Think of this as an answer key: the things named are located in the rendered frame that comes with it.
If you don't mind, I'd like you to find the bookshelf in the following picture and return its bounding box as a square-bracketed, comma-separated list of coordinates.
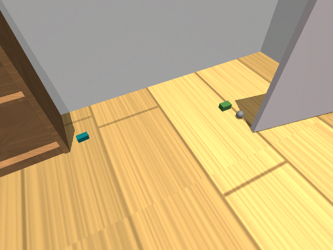
[0, 11, 70, 177]

